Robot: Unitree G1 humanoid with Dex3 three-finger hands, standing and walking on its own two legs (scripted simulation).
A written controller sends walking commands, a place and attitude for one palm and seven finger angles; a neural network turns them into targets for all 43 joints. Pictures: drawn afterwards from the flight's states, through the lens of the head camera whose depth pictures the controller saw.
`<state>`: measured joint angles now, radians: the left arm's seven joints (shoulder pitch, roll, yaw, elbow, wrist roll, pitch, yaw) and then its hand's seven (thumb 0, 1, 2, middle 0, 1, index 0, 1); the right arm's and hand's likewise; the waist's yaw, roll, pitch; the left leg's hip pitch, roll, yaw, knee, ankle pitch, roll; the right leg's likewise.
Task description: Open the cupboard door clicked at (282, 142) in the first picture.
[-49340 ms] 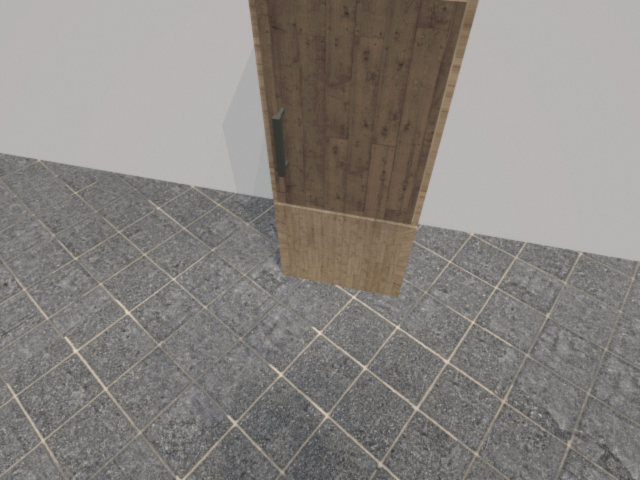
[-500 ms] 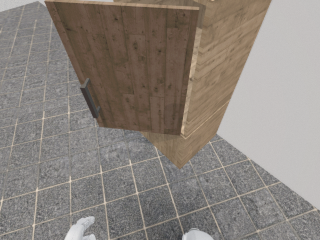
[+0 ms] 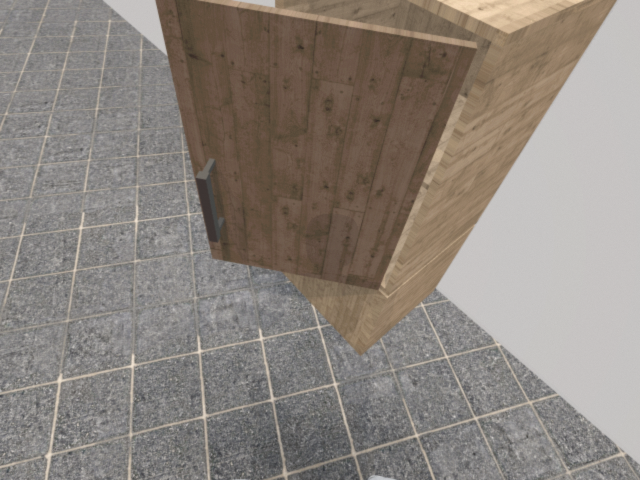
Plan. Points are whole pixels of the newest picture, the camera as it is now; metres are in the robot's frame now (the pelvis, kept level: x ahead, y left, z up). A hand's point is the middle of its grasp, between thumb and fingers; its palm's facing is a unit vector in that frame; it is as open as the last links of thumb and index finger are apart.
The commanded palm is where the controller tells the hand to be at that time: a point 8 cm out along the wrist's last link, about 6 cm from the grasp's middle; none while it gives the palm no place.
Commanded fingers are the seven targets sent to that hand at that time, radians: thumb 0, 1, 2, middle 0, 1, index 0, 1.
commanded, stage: come to a stop and stand still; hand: left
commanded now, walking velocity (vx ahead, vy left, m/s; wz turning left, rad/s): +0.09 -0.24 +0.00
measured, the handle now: (212, 202) +0.59 +0.24 -0.10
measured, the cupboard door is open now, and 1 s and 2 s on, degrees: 39 39 39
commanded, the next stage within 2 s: look again from close up in 1.10 s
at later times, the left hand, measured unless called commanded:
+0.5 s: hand out of the picture +0.06 +0.13 -0.16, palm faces -0.06 -0.97 -0.23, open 7.3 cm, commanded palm none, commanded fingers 0.00 0.90 0.90 -0.20 -0.30 -0.20 -0.30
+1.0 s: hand out of the picture +0.03 +0.08 -0.16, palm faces +0.01 -0.97 -0.23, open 7.3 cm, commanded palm none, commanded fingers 0.00 0.90 0.90 -0.20 -0.30 -0.20 -0.30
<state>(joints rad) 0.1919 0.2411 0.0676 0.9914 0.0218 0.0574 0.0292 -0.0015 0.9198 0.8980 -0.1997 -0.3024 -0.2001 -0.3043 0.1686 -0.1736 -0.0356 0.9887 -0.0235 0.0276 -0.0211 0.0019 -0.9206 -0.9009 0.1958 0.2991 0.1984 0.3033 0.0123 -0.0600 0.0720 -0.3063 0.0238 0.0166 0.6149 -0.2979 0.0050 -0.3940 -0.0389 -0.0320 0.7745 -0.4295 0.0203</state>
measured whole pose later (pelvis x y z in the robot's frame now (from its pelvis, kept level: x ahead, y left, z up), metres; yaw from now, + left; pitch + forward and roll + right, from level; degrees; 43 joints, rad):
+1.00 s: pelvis +0.01 -0.10 +0.01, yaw -1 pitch +0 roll +1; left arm 0.24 0.17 0.01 1.11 0.01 0.00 0.03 0.00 0.92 0.90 -0.20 -0.30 -0.20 -0.30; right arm 0.20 -0.17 -0.01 1.12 -0.01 0.02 -0.04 0.00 -0.92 -0.90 0.20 0.30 0.20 0.30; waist -0.01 0.00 0.04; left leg -0.17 0.06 0.04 0.43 -0.26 -0.06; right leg -0.05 0.04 -0.07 0.39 -0.35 -0.06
